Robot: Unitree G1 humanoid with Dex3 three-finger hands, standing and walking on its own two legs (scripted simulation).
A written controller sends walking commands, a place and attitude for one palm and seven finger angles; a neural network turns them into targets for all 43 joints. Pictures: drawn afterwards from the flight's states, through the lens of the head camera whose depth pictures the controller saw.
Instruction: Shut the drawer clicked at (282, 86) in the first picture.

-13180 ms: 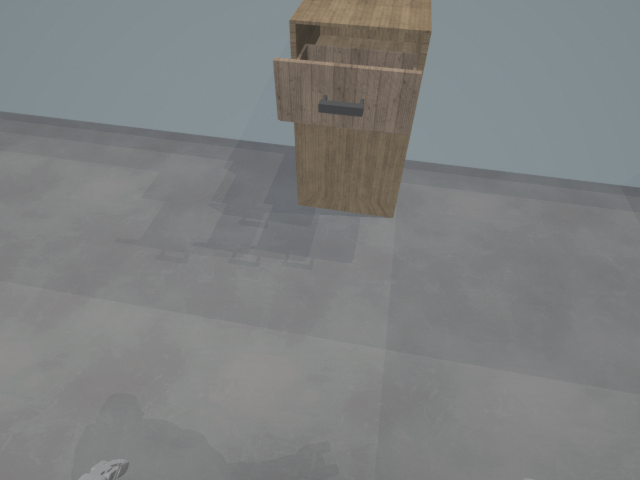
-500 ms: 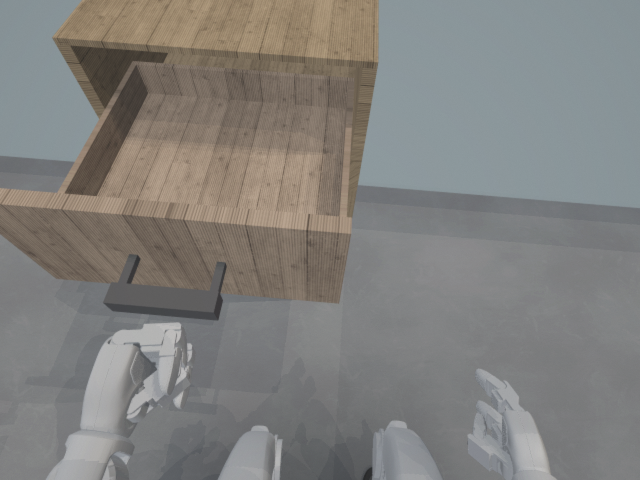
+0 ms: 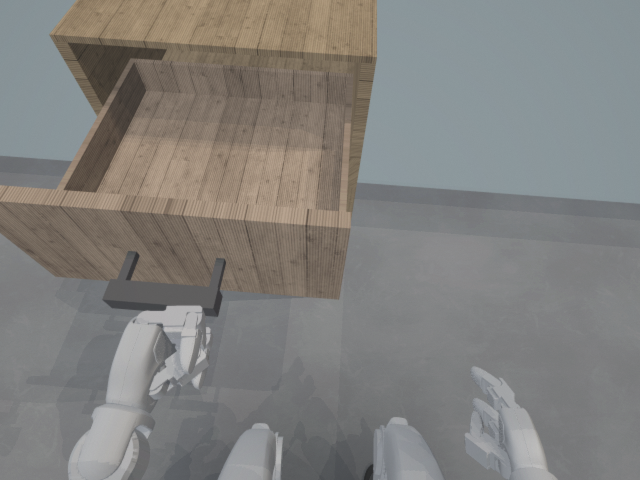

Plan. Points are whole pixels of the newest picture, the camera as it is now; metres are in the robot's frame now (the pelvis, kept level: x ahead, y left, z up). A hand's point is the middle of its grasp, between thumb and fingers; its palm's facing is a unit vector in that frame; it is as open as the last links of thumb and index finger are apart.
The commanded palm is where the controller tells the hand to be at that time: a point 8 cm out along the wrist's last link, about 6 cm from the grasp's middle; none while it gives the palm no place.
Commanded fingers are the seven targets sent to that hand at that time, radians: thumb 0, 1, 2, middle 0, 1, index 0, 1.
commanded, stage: push the drawer shut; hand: left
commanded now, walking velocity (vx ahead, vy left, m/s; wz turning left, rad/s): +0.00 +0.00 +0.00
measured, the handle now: (170, 280) +0.34 +0.19 +0.05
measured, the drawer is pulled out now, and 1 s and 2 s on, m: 0.28 0.16 0.03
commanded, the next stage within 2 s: none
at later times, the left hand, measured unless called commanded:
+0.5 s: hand (207, 310) +0.30 +0.14 +0.04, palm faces -0.11 -0.99 -0.06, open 3.0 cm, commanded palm +0.30 +0.20 +0.05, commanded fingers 0.00 0.90 0.90 -1.40 -1.60 -1.40 -1.60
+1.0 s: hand (217, 263) +0.36 +0.14 +0.04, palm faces -0.09 -0.99 -0.06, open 3.0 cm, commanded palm +0.36 +0.20 +0.05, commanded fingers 0.00 0.90 0.90 -1.40 -1.60 -1.40 -1.60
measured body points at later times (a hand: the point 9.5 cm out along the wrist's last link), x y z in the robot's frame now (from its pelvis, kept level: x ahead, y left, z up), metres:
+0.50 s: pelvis -0.02 +0.00 +0.00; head +0.09 +0.01 +0.44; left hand +0.30 +0.20 +0.05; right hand +0.16 -0.24 -0.09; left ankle +0.00 +0.12 -0.62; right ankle +0.04 -0.14 -0.62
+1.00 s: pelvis -0.01 +0.00 +0.01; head +0.10 +0.01 +0.44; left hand +0.36 +0.20 +0.04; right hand +0.12 -0.25 -0.10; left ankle +0.00 +0.12 -0.62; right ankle +0.04 -0.14 -0.62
